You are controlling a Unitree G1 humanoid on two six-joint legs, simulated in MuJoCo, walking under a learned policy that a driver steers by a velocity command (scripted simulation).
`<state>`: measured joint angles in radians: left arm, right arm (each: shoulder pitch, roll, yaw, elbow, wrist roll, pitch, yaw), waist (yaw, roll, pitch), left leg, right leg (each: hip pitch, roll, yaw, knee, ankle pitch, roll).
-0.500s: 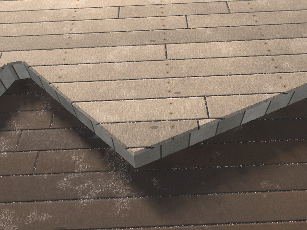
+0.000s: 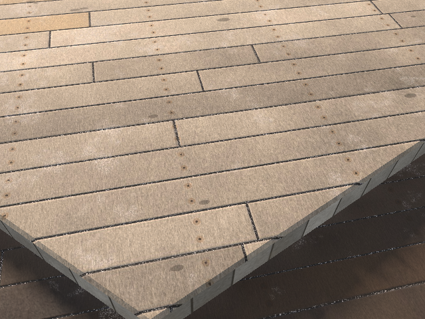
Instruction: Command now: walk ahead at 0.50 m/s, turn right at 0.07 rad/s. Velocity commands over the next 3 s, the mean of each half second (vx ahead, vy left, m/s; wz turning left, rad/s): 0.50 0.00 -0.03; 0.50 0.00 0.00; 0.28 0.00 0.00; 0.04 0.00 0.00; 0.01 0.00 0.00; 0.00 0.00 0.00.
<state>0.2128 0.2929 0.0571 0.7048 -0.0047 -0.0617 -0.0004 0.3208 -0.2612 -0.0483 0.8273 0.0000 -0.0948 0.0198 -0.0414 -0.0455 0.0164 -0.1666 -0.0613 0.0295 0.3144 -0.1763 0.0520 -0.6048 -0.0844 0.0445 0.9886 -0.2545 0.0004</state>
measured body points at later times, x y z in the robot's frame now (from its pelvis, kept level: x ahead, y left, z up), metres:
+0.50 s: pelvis +0.27 -0.06 +0.00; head +0.29 -0.07 +0.45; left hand +0.35 +0.22 -0.11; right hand +0.40 -0.33 -0.12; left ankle +0.30 +0.09 -0.65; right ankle +0.28 -0.15 -0.75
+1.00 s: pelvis +0.57 +0.06 +0.06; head +0.58 +0.07 +0.51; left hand +0.63 +0.32 -0.08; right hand +0.70 -0.19 -0.05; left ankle +0.65 +0.14 -0.62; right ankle +0.42 -0.11 -0.53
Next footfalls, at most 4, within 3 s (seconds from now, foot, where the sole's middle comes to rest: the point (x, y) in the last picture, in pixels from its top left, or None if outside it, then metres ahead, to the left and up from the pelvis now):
0.26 right None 0.32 -0.15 -0.78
0.86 left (162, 241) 0.69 0.14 -0.66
1.44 right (212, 180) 0.92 -0.02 -0.65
1.70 left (142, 199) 0.85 0.21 -0.65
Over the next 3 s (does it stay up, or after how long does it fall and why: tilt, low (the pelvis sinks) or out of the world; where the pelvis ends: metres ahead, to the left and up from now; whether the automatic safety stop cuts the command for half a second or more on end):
stays up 0.85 0.11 0.12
